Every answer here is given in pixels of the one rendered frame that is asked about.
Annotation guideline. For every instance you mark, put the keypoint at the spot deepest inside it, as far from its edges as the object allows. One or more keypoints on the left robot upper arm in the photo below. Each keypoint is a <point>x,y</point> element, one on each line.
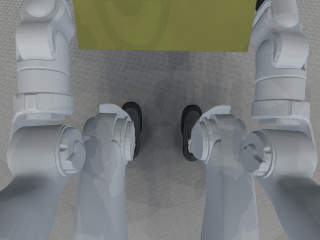
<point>41,158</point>

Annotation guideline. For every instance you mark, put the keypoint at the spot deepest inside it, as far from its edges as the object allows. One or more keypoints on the robot left forearm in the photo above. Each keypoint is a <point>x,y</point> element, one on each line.
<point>43,64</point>

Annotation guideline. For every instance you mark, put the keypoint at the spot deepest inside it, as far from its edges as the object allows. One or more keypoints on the robot right forearm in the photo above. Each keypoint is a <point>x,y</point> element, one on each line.
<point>281,53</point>

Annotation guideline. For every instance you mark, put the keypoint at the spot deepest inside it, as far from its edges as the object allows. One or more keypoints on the robot right thigh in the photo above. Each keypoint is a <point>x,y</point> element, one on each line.
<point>230,208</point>

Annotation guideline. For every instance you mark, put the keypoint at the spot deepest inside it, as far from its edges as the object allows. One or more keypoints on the right robot upper arm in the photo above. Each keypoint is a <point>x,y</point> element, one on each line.
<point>283,162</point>

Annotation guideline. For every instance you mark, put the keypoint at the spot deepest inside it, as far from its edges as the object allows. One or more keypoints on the carton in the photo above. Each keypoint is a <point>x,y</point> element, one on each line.
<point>164,25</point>

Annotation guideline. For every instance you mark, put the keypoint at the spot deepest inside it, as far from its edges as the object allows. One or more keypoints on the robot right hand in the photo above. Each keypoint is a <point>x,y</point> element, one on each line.
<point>258,4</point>

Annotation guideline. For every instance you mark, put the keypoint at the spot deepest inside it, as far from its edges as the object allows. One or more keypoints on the robot left foot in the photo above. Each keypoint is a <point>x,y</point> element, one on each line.
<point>135,113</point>

